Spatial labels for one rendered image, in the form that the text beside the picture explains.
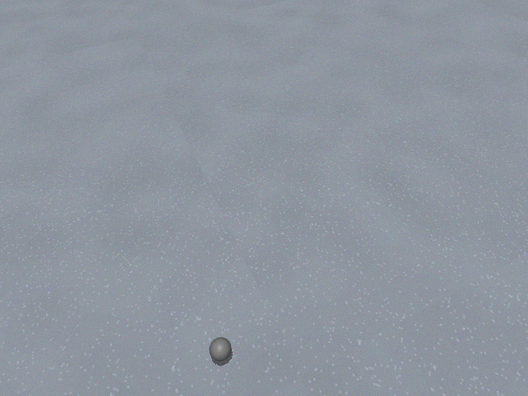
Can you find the ball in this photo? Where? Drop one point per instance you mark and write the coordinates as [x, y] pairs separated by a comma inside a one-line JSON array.
[[220, 349]]

